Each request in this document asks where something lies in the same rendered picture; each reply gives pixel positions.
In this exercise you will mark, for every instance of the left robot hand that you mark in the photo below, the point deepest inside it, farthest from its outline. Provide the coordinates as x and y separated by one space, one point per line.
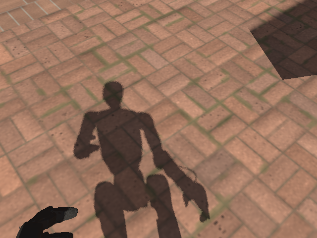
46 218

